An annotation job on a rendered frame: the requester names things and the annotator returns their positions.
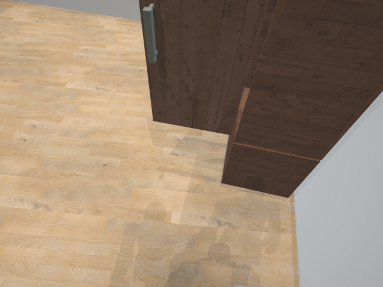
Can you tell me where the cupboard door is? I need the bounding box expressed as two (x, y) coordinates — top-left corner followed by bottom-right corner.
(139, 0), (269, 135)

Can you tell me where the handle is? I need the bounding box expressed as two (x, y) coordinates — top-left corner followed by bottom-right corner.
(142, 4), (158, 63)

